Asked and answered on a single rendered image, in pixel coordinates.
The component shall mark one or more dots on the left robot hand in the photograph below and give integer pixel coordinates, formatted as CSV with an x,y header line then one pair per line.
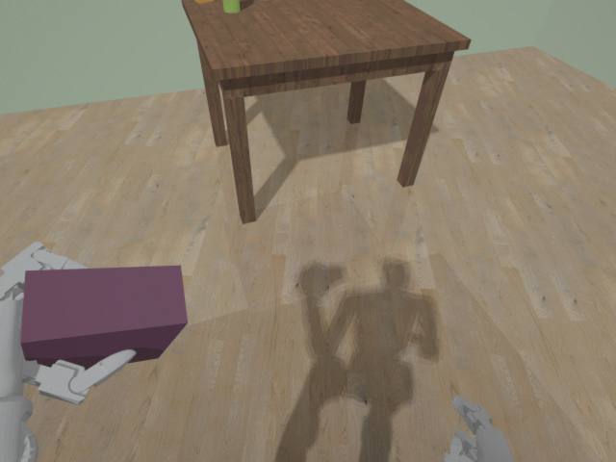
x,y
64,380

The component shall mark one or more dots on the right robot hand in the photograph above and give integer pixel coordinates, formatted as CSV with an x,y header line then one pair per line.
x,y
489,444

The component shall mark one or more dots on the left robot forearm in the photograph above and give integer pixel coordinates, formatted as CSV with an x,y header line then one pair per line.
x,y
18,443

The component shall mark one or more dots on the sponge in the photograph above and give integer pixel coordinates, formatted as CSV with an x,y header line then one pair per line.
x,y
82,316

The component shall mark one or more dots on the table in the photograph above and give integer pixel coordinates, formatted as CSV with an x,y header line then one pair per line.
x,y
280,45

